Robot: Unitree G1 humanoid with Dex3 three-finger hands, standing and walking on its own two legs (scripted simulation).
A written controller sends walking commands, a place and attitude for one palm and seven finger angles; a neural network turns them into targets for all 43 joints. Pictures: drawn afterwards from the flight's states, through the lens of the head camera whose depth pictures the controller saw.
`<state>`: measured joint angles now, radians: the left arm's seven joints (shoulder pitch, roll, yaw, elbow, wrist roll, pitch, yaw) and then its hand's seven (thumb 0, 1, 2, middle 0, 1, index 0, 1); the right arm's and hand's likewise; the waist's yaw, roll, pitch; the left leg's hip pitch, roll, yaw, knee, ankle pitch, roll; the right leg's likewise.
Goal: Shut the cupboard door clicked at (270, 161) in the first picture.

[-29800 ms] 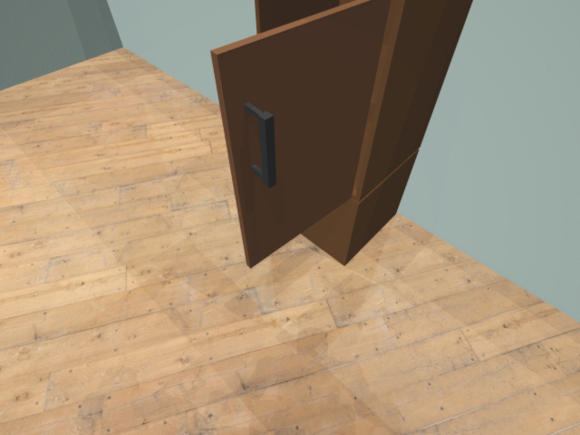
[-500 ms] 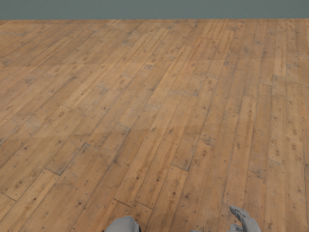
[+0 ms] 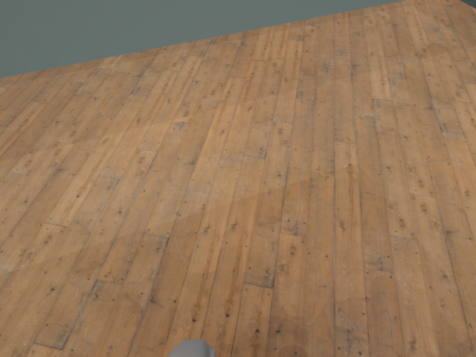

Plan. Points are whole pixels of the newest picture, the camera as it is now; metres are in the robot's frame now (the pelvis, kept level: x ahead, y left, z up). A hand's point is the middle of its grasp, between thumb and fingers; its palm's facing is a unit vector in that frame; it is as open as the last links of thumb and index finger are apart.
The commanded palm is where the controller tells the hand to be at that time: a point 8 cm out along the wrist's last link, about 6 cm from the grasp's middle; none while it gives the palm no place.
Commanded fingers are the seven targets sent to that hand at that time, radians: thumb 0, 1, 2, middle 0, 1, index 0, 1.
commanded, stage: turn to face it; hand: left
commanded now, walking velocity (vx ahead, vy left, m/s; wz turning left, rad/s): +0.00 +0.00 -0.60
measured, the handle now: out of the picture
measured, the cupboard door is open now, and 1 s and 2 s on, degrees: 54 54 54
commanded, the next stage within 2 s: none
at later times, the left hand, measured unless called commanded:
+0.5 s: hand (130, 312) +0.21 +0.24 -0.16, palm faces -0.26 -0.94 -0.23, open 7.4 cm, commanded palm none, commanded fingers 0.00 0.90 0.90 -0.20 -0.30 -0.20 -0.30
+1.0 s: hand (170, 295) +0.25 +0.17 -0.18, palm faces -0.54 -0.82 -0.19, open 7.4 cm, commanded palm none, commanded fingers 0.00 0.90 0.90 -0.20 -0.30 -0.20 -0.30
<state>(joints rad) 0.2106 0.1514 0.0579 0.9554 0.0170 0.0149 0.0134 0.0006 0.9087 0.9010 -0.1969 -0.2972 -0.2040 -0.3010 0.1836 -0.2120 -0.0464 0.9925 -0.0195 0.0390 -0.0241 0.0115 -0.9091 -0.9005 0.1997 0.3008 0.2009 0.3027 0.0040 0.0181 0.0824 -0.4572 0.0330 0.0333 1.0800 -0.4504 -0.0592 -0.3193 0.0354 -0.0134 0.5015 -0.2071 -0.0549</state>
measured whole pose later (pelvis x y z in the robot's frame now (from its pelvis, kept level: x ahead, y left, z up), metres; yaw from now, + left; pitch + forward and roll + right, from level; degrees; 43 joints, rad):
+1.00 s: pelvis +0.07 +0.06 -0.01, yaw -36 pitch +2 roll -1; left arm 0.19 0.23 0.06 0.89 0.01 0.07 -0.01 0.00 0.90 0.90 -0.20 -0.30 -0.21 -0.30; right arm 0.19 -0.23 -0.03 0.87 -0.02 0.01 -0.02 0.01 -0.90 -0.90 0.20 0.30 0.20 0.30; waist 0.00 -0.04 0.06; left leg -0.34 0.05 0.05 0.60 -0.29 -0.03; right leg -0.36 0.04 0.11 0.66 -0.37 0.02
